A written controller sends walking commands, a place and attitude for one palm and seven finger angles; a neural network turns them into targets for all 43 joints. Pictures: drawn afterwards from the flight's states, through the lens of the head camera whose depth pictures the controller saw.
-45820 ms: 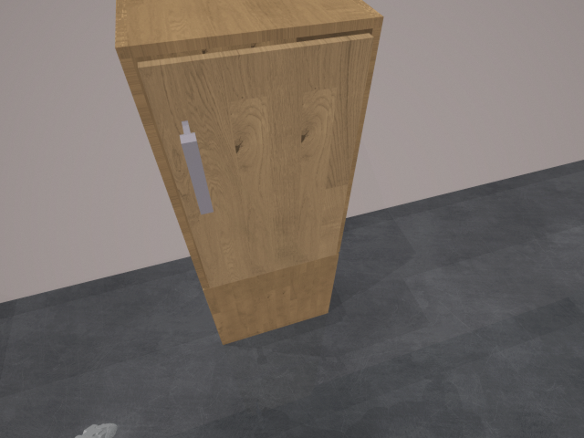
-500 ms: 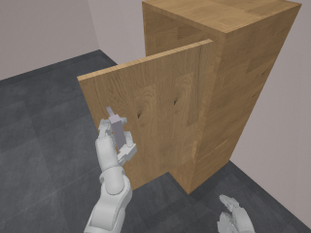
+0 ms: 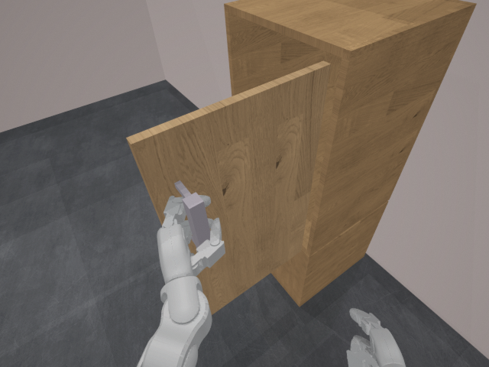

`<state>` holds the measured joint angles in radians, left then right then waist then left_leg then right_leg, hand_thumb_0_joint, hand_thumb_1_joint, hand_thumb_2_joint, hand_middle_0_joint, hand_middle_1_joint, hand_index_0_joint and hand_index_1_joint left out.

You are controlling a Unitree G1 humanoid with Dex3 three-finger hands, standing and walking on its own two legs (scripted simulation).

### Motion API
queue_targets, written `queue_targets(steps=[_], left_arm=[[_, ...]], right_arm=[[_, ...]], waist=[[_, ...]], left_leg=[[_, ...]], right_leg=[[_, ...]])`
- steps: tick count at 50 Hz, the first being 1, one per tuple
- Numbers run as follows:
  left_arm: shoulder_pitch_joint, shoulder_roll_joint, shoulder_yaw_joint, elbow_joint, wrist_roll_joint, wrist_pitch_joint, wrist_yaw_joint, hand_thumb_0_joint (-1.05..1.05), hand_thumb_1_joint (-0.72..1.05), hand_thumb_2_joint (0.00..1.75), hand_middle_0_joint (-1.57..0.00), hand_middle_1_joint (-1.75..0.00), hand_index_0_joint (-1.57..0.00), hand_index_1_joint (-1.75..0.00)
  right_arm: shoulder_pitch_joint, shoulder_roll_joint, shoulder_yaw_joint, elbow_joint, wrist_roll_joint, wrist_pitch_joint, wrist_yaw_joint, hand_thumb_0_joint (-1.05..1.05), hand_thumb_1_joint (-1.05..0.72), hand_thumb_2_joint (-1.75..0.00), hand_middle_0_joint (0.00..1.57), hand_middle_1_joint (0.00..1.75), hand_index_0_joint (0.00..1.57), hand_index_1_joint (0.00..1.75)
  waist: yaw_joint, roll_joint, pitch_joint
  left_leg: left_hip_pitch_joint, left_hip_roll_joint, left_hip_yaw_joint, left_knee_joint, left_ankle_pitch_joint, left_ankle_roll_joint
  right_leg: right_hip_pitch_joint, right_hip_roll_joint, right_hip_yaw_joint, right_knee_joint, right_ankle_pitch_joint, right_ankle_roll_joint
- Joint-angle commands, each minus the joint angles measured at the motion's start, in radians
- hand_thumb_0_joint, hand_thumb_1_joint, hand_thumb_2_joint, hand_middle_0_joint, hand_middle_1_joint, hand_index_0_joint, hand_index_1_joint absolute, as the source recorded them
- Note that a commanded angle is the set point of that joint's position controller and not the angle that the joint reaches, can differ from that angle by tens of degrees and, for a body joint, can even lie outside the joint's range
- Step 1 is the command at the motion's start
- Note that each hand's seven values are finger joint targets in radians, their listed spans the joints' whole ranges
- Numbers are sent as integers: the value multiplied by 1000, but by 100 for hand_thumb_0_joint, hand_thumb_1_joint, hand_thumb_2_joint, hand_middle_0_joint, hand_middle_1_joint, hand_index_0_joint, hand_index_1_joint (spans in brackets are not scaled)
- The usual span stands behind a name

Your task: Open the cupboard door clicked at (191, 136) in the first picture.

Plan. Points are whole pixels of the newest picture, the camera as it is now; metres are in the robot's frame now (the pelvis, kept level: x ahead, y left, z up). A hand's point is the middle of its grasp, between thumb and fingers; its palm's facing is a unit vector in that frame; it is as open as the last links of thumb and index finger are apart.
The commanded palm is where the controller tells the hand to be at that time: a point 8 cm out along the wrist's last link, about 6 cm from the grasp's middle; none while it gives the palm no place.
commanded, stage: open thumb and fingers to let go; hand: left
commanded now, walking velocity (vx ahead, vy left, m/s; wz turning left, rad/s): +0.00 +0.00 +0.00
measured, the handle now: (194, 224) +0.32 +0.11 +0.09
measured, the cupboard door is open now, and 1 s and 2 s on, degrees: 91 94 95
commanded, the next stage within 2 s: slide the hand sideways off the handle in 0.64 s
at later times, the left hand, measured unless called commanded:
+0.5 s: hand (210, 241) +0.28 +0.07 +0.10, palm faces +0.28 -0.96 -0.02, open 14.2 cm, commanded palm +0.24 +0.10 +0.10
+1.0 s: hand (212, 266) +0.24 +0.07 +0.10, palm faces -0.18 -0.98 -0.01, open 16.2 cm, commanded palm +0.22 +0.11 +0.10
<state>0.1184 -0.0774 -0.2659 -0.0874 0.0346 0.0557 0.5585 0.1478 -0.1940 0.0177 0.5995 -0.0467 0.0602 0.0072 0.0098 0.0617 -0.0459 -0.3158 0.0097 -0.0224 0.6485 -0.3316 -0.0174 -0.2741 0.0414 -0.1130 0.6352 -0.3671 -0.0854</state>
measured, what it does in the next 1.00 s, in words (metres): stands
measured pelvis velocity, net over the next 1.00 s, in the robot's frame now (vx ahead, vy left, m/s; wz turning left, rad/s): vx -0.02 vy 0.04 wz -0.01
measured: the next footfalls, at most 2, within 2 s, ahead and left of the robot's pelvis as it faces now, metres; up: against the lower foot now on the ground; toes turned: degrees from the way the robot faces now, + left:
none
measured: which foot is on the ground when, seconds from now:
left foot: down 0.00-1.00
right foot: down 0.00-1.00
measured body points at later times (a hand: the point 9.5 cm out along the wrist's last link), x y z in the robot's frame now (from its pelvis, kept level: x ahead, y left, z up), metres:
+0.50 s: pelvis -0.01 +0.02 +0.00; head -0.02 +0.00 +0.45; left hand +0.26 +0.12 +0.10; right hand +0.18 -0.18 -0.10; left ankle +0.01 +0.14 -0.72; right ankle -0.01 -0.06 -0.72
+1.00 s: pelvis -0.02 +0.04 -0.01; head -0.03 +0.02 +0.44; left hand +0.24 +0.12 +0.10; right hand +0.16 -0.17 -0.10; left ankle +0.01 +0.14 -0.72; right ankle -0.01 -0.06 -0.72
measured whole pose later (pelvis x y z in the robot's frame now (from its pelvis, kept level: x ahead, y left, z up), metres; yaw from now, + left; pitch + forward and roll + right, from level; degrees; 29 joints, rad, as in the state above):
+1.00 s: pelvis -0.02 +0.04 -0.01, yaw -1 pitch +0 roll +0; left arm 0.10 0.04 -0.32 -0.07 -0.06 -0.05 0.10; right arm 0.22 -0.21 0.05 0.53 0.02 0.00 0.00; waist 0.02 0.06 -0.03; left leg -0.38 -0.03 0.01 0.72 -0.34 0.03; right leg -0.35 0.00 -0.08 0.71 -0.37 -0.04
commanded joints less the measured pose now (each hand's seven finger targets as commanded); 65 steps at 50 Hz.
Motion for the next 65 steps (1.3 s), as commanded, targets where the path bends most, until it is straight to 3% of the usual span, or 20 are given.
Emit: queue_targets(steps=[1,9,11,13,25,31,33,37,38,40,42,43,44,45,46,51,55,58,60,65], left_arm=[[-191,-132,-51,-242,32,-89,-16,0,20,60,-35,-127,-35,-127],[-203,-111,-39,-233,31,-88,-17,0,-36,36,-31,-122,-31,-122],[-203,-142,-63,-230,32,-87,-13,0,-50,30,-30,-120,-30,-120],[-214,-145,-67,-235,34,-87,-7,0,-50,30,-30,-120,-30,-120],[-303,-159,-57,-160,34,-60,25,0,-50,30,-20,-60,-20,-60],[-328,-210,-97,-155,47,-47,32,0,-50,30,-15,-30,-15,-30],[-342,-215,-100,-142,44,-43,33,0,-50,30,-15,-30,-15,-30],[-383,-231,-116,-135,48,-39,39,0,-50,30,-15,-30,-15,-30],[-390,-141,-318,-157,129,-82,-168,0,-50,30,-15,-30,-15,-30],[-423,-39,-238,-236,65,-161,-363,0,-50,30,-15,-30,-15,-30],[-385,-5,-223,-236,4,-196,-504,0,-50,30,-15,-30,-15,-30],[-384,-14,-209,-241,-35,-202,-537,0,-50,30,-15,-30,-15,-30],[-366,-24,-195,-225,-70,-199,-547,0,-50,30,-15,-30,-15,-30],[-342,-30,-169,-207,-96,-197,-540,0,-50,30,-15,-30,-15,-30],[-297,-19,-131,-210,-114,-192,-524,0,-50,30,-15,-30,-15,-30],[-171,53,-33,-252,-90,-172,-429,0,-50,30,-15,-30,-15,-30],[-116,100,2,-293,-61,-170,-410,0,-50,30,-15,-30,-15,-30],[-70,109,14,-313,-66,-169,-420,0,-50,30,-15,-30,-15,-30],[-43,122,27,-349,-69,-170,-427,0,-50,30,-15,-30,-15,-30],[48,128,43,-388,-88,-172,-444,0,-50,30,-15,-30,-15,-30]], right_arm=[[-129,-59,-23,-177,8,-54,0,0,-90,-90,20,30,20,30],[-131,-59,-20,-182,11,-44,-4,0,-90,-90,20,30,20,30],[-136,-59,-19,-186,12,-46,0,0,-90,-90,20,30,20,30],[-132,-59,-21,-189,12,-50,3,0,-90,-90,20,30,20,30],[-158,-59,-18,-166,11,-48,4,0,-90,-90,20,30,20,30],[-148,-57,-23,-166,12,-47,19,0,-90,-90,20,30,20,30],[-145,-59,-24,-164,14,-50,23,0,-90,-90,20,30,20,30],[-151,-60,-24,-160,16,-54,27,0,-90,-90,20,30,20,30],[-64,-101,-27,-156,20,-41,35,0,-90,-90,20,30,20,30],[-46,-92,-29,-200,37,-53,13,0,-90,-90,20,30,20,30],[-34,-94,-17,-220,53,-73,-2,0,-90,-90,20,30,20,30],[-43,-90,-11,-239,60,-87,-8,0,-90,-90,20,30,20,30],[-53,-87,-3,-243,68,-99,-11,0,-90,-90,20,30,20,30],[-59,-88,0,-245,71,-111,-14,0,-90,-90,20,30,20,30],[-69,-90,-1,-250,73,-117,-15,0,-90,-90,20,30,20,30],[-80,-88,1,-263,66,-126,-2,0,-90,-90,20,30,20,30],[-86,-86,6,-271,59,-114,3,0,-90,-90,20,30,20,30],[-90,-86,10,-282,59,-106,1,0,-90,-90,20,30,20,30],[-96,-84,9,-289,57,-107,0,0,-90,-90,20,30,20,30],[-82,-90,6,-299,58,-114,-3,0,-90,-90,20,30,20,30]], waist=[[-4,-150,-168],[1,-137,-160],[0,-124,-155],[0,-129,-159],[2,-120,-129],[3,-90,-168],[-4,-121,-154],[-8,-102,-159],[-109,-146,-97],[-62,-80,-235],[-70,-89,-231],[-63,-84,-211],[-59,-66,-168],[-57,-111,-134],[-33,-114,-130],[13,-150,-138],[18,-122,-103],[14,-119,-74],[21,-80,-86],[10,-108,-81]], left_leg=[[83,-31,5,-13,207,44],[82,-27,3,-15,209,42],[88,-22,2,-17,208,43],[84,-21,1,-15,207,42],[82,-13,-5,-21,158,37],[89,-1,-13,-22,198,31],[76,0,-19,-20,182,31],[67,1,-26,-15,159,29],[111,-9,-31,-25,185,51],[115,-14,-19,-11,226,59],[115,-13,-25,-12,206,60],[99,-14,-29,-19,167,59],[86,-12,-36,-31,123,54],[70,-8,-47,-42,90,51],[57,-7,-46,-55,58,46],[42,-4,-28,-78,61,44],[33,-6,-4,-77,64,47],[28,-6,4,-81,43,46],[41,-9,10,-76,58,48],[37,-8,12,-65,76,49]], right_leg=[[16,-97,138,-150,364,82],[5,-85,121,-142,322,69],[-16,-77,105,-130,292,62],[-21,-73,100,-123,280,61],[-74,-61,82,-137,124,47],[-74,-48,55,-85,174,37],[-88,-47,50,-84,152,39],[-110,-44,46,-70,125,37],[-136,-45,91,-70,213,45],[-84,-48,92,-22,303,39],[-90,-48,80,-18,286,39],[-102,-44,73,-23,236,40],[-118,-39,66,-34,178,40],[-133,-35,56,-43,135,44],[-130,-33,56,-52,94,46],[-84,-34,63,-63,74,46],[-73,-41,84,-87,72,46],[-77,-40,87,-104,47,48],[-68,-42,94,-108,60,46],[-70,-38,93,-103,99,52]])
